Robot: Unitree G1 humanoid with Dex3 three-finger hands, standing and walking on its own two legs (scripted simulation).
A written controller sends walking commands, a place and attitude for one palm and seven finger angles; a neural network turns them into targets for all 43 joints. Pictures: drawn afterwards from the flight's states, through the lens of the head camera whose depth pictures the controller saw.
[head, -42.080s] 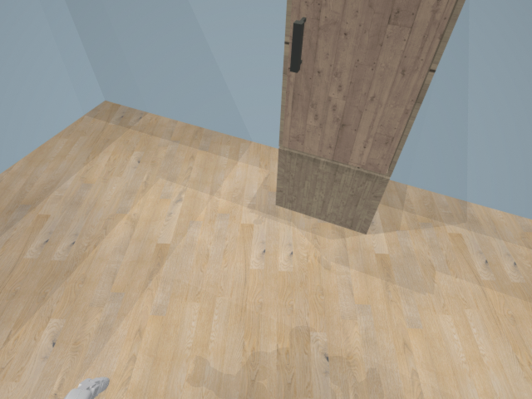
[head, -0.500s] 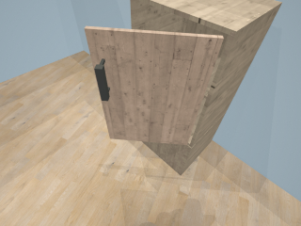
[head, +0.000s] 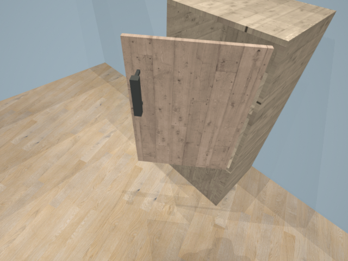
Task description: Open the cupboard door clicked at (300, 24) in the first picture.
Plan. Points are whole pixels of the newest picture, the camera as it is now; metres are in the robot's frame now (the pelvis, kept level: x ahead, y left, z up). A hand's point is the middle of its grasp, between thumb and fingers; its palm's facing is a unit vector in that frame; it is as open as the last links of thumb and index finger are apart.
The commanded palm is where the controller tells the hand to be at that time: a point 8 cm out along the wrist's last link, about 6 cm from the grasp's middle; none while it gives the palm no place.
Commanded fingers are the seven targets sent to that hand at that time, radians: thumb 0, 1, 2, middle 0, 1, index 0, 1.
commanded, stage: come to a stop and stand still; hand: left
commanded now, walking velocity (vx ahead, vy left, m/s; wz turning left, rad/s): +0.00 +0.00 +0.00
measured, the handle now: (138, 93) +0.59 +0.16 +0.06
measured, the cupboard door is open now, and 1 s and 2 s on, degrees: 40 40 40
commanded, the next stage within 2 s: look again from close up in 0.58 s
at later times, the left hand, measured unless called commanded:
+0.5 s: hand out of the picture -0.03 +0.20 -0.18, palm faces +0.03 -0.99 -0.17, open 7.4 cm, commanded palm none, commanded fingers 0.00 0.90 0.90 -0.20 -0.30 -0.20 -0.30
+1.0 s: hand out of the picture -0.02 +0.18 -0.18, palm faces +0.02 -0.99 -0.14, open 7.3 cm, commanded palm none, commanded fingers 0.00 0.90 0.90 -0.20 -0.30 -0.20 -0.30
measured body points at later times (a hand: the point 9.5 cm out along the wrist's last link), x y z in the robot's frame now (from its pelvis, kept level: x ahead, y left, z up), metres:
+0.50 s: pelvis -0.01 +0.03 +0.00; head -0.01 +0.05 +0.45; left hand -0.03 +0.25 -0.16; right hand +0.01 -0.20 -0.14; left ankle +0.02 +0.09 -0.74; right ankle +0.00 -0.11 -0.74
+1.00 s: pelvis +0.00 +0.03 +0.01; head +0.00 +0.04 +0.46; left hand -0.02 +0.23 -0.16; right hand +0.00 -0.20 -0.15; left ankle +0.02 +0.09 -0.74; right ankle +0.00 -0.11 -0.74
